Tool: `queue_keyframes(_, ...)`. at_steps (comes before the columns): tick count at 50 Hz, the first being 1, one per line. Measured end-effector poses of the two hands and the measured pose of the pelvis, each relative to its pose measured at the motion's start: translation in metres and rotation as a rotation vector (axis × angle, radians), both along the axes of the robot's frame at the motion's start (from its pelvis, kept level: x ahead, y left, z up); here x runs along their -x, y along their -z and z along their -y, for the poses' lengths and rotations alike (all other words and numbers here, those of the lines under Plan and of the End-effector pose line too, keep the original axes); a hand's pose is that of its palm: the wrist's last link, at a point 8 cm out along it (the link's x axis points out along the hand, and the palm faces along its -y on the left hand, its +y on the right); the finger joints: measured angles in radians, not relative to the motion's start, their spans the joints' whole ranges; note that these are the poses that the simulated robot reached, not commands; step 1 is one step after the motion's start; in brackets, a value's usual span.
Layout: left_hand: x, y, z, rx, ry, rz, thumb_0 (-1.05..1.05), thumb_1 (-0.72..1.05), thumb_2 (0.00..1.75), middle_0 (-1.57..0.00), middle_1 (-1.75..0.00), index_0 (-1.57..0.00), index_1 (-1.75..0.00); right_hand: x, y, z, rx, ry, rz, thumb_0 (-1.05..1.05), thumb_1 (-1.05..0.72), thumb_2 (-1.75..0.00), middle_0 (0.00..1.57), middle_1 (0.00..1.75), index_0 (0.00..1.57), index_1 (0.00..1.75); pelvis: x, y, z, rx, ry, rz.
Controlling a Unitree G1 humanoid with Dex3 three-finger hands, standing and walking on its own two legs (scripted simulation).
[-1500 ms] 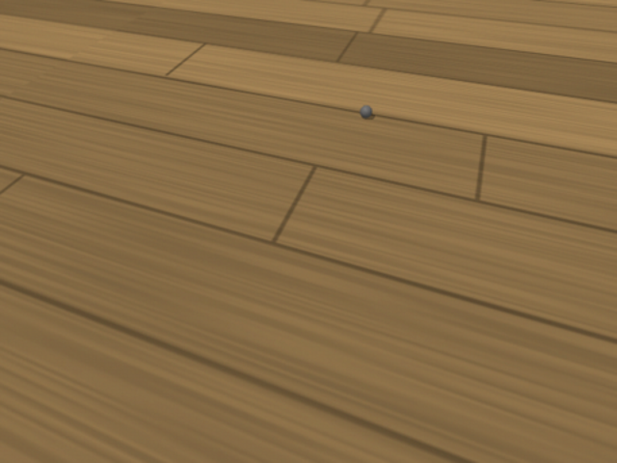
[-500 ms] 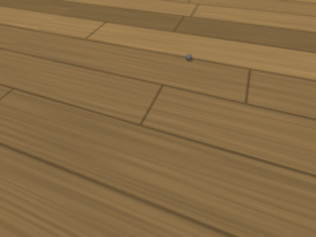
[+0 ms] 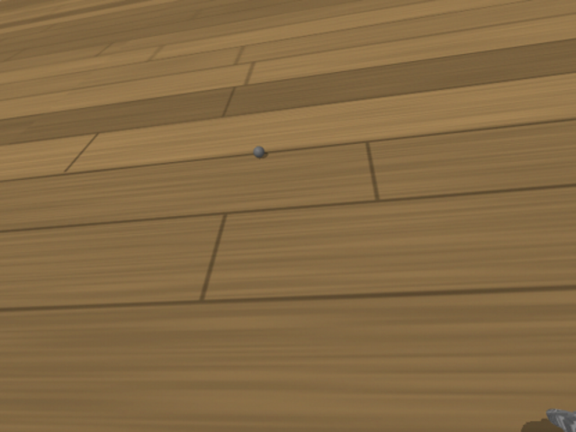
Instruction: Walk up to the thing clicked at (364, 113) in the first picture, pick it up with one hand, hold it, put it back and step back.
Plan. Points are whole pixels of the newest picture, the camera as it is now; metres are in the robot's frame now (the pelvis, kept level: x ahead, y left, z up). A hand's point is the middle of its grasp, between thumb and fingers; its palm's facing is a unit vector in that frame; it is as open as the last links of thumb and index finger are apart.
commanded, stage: walk up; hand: left
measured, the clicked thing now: (258, 151) +1.89 +0.35 -0.70
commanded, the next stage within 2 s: none
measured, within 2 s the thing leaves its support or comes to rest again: neither
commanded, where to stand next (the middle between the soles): +1.59 +0.68 m, yaw -76 degrees
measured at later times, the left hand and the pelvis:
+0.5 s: hand (131, 295) +0.46 +0.42 -0.13, palm faces -0.36 -0.78 -0.52, open 7.4 cm; pelvis +0.29 +0.13 +0.01, yaw -19 degrees
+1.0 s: hand (181, 179) +0.85 +0.38 -0.10, palm faces -0.44 -0.73 -0.52, open 7.3 cm; pelvis +0.60 +0.20 +0.02, yaw -34 degrees
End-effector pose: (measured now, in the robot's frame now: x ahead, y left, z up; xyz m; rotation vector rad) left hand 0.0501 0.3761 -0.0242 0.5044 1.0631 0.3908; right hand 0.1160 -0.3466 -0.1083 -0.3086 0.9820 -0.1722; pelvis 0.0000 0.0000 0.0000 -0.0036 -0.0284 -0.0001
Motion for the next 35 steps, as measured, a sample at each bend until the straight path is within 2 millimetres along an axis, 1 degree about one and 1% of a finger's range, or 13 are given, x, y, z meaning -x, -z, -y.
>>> queue_keyframes(3, -0.013, 0.01, 0.013, 0.015, -0.001, -0.026, 0.0, 0.91, 0.9, -0.2, -0.3, -0.2, -0.3, -0.034, -0.002, -0.01, -0.027, -0.021, 0.016, 0.01, -0.9, -0.9, 0.2, 0.29, 0.2, 0.3, -0.021, -0.002, -0.003, 0.031, 0.034, 0.01)
queue_keyframes(6, -0.023, 0.014, 0.028, 0.072, 0.013, -0.112, 0.0, 0.91, 0.9, -0.2, -0.3, -0.2, -0.3, -0.069, -0.02, -0.031, -0.071, -0.04, 0.061, 0.01, -0.91, -0.9, 0.2, 0.29, 0.2, 0.3, -0.046, -0.019, -0.01, 0.031, 0.078, 0.023)
queue_keyframes(8, -0.035, 0.016, 0.033, 0.106, 0.028, -0.162, 0.0, 0.91, 0.9, -0.2, -0.3, -0.2, -0.3, -0.088, -0.034, -0.044, -0.091, -0.048, 0.081, 0.01, -0.9, -0.9, 0.2, 0.29, 0.2, 0.3, -0.066, -0.029, -0.016, 0.016, 0.115, 0.028)
queue_keyframes(10, -0.055, 0.018, 0.033, 0.135, 0.054, -0.198, 0.0, 0.9, 0.9, -0.2, -0.3, -0.21, -0.3, -0.104, -0.047, -0.053, -0.096, -0.041, 0.085, 0.01, -0.9, -0.9, 0.2, 0.29, 0.2, 0.3, -0.09, -0.036, -0.024, 0.004, 0.153, 0.023)
queue_keyframes(13, -0.101, 0.022, 0.022, 0.157, 0.11, -0.228, 0.01, 0.9, 0.9, -0.21, -0.3, -0.21, -0.3, -0.123, -0.06, -0.058, -0.067, 0.001, 0.068, 0.01, -0.9, -0.9, 0.2, 0.3, 0.21, 0.3, -0.129, -0.04, -0.04, 0.002, 0.205, -0.004)
queue_keyframes(15, -0.142, 0.026, 0.007, 0.156, 0.157, -0.235, 0.01, 0.9, 0.9, -0.21, -0.3, -0.21, -0.3, -0.135, -0.063, -0.059, -0.029, 0.047, 0.051, 0.01, -0.9, -0.9, 0.2, 0.3, 0.21, 0.3, -0.157, -0.038, -0.055, 0.013, 0.237, -0.025)
queue_keyframes(18, -0.215, 0.037, -0.024, 0.13, 0.235, -0.23, 0.01, 0.9, 0.9, -0.21, -0.3, -0.21, -0.3, -0.155, -0.062, -0.064, 0.035, 0.124, 0.028, 0.01, -0.9, -0.9, 0.2, 0.3, 0.21, 0.3, -0.201, -0.025, -0.082, 0.046, 0.267, -0.052)
queue_keyframes(21, -0.304, 0.058, -0.063, 0.076, 0.313, -0.218, 0.01, 0.9, 0.9, -0.21, -0.3, -0.21, -0.3, -0.171, -0.055, -0.08, 0.094, 0.211, 0.013, 0.01, -0.9, -0.9, 0.2, 0.3, 0.2, 0.3, -0.246, -0.006, -0.108, 0.036, 0.284, -0.054)
queue_keyframes(23, -0.366, 0.065, -0.077, 0.039, 0.365, -0.19, 0.01, 0.9, 0.9, -0.21, -0.3, -0.21, -0.3, -0.169, -0.054, -0.1, 0.109, 0.263, -0.009, 0.01, -0.9, -0.9, 0.2, 0.29, 0.2, 0.3, -0.266, -0.002, -0.122, 0.018, 0.309, -0.034)
queue_keyframes(25, -0.423, 0.059, -0.075, 0.034, 0.424, -0.146, 0.01, 0.91, 0.9, -0.2, -0.3, -0.21, -0.3, -0.159, -0.056, -0.122, 0.087, 0.347, -0.054, 0.0, -0.9, -0.9, 0.2, 0.29, 0.2, 0.3, -0.287, -0.011, -0.131, 0.023, 0.333, -0.034)
queue_keyframes(28, -0.494, 0.037, -0.061, 0.077, 0.495, -0.097, 0.01, 0.91, 0.9, -0.2, -0.3, -0.2, -0.3, -0.147, -0.067, -0.154, 0.053, 0.45, -0.139, 0.01, -0.9, -0.9, 0.2, 0.29, 0.2, 0.3, -0.324, -0.033, -0.143, 0.021, 0.363, -0.051)
queue_keyframes(31, -0.556, 0.019, -0.053, 0.093, 0.567, -0.082, 0.0, 0.91, 0.9, -0.2, -0.3, -0.2, -0.3, -0.145, -0.073, -0.179, 0.038, 0.534, -0.169, 0.01, -0.9, -0.9, 0.2, 0.3, 0.21, 0.3, -0.364, -0.045, -0.154, 0.019, 0.405, -0.053)
queue_keyframes(35, -0.631, 0.01, -0.045, 0.08, 0.63, -0.075, 0.0, 0.91, 0.9, -0.2, -0.3, -0.2, -0.3, -0.154, -0.065, -0.208, 0.018, 0.63, -0.188, 0.01, -0.9, -0.9, 0.2, 0.3, 0.21, 0.3, -0.419, -0.044, -0.164, 0.007, 0.455, -0.036)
